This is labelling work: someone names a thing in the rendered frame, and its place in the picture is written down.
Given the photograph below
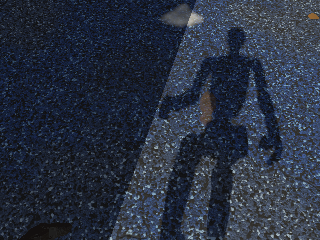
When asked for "left robot hand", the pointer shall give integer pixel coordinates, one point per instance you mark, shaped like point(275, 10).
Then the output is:
point(45, 231)

